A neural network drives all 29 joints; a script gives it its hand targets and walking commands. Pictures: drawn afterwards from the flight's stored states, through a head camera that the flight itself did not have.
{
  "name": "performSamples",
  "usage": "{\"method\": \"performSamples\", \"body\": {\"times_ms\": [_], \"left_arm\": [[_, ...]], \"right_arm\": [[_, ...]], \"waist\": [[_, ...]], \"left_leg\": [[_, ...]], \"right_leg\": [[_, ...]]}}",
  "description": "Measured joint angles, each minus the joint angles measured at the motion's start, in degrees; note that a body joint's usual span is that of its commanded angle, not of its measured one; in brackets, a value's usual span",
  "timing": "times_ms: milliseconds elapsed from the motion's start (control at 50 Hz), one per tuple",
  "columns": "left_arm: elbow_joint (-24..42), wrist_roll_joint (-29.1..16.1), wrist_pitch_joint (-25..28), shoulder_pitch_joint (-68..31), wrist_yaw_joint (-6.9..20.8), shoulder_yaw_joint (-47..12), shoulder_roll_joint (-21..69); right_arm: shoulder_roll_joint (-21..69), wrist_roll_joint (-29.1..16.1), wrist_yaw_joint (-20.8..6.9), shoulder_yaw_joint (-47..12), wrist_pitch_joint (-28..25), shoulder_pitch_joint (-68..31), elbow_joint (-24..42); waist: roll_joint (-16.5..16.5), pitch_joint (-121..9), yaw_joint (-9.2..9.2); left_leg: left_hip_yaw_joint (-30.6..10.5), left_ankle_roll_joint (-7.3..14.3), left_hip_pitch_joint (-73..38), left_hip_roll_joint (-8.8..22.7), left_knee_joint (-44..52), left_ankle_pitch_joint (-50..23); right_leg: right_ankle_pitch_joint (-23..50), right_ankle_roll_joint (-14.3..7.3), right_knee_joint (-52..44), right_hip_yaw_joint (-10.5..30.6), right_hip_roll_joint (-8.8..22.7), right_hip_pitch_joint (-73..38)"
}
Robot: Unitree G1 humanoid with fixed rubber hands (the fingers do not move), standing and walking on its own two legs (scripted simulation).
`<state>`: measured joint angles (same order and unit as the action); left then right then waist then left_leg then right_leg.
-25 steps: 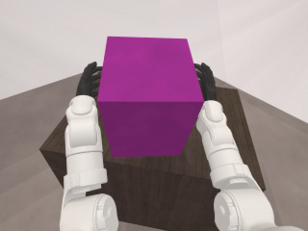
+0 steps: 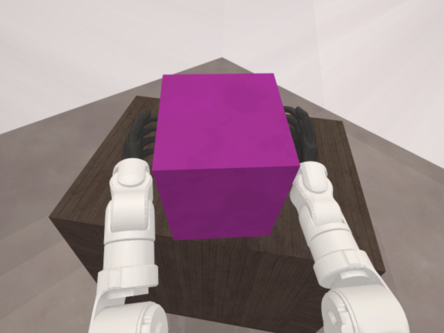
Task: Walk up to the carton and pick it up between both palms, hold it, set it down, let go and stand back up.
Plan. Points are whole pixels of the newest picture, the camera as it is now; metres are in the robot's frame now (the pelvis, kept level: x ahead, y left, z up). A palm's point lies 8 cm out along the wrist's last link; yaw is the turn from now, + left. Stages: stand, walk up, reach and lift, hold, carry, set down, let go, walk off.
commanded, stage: set down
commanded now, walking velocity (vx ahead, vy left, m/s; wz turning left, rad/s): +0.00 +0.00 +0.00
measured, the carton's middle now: (220, 162) +0.40 -0.03 +0.11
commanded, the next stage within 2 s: none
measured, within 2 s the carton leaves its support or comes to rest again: neither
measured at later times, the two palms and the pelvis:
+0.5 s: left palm (150, 162) +0.39 +0.10 +0.13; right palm (308, 160) +0.37 -0.19 +0.13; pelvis +0.00 -0.01 +0.00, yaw +0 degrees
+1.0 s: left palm (161, 164) +0.41 +0.08 +0.11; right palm (310, 165) +0.38 -0.20 +0.11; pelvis +0.01 +0.00 +0.00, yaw -1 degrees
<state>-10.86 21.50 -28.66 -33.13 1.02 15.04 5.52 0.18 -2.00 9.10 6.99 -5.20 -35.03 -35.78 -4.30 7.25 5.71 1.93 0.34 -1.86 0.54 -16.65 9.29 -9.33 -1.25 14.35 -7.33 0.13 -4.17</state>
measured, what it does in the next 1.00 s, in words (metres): stands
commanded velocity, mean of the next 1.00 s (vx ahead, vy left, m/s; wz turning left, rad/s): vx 0.00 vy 0.00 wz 0.00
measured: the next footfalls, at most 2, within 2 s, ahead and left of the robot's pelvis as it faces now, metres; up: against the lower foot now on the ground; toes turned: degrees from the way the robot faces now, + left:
none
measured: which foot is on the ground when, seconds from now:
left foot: down 0.00-1.00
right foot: down 0.00-1.00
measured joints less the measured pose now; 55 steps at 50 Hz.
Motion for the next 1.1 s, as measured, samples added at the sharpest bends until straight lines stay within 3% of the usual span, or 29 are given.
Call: {"method": "performSamples", "body": {"times_ms": [240,460,1100], "left_arm": [[-8.2,-0.5,5.5,-1.2,-0.5,1.7,0.2],[-14.5,-0.8,9.3,-2.8,-1.5,2.5,0.1],[-24.8,0.0,15.5,-5.3,-3.8,5.1,1.4]], "right_arm": [[2.1,5.1,-1.5,6.0,-3.6,-0.7,-5.3],[1.4,6.1,-2.1,7.7,-5.3,-2.1,-9.4],[0.9,10.8,-5.2,14.6,-7.3,-4.1,-15.9]], "waist": [[0.3,-0.8,-0.63],[0.7,-1.8,-0.47],[2.2,-5.0,-0.30]], "left_leg": [[0.0,-0.3,1.3,0.1,1.1,-1.0],[0.3,-0.6,2.3,0.6,1.1,-0.7],[1.8,-0.6,6.5,0.9,1.2,-0.3]], "right_leg": [[0.6,-0.3,-0.5,-0.2,-0.1,1.6],[0.7,-0.5,-1.0,-0.1,-0.6,2.4],[0.8,-0.5,-0.8,0.9,-0.8,7.4]]}}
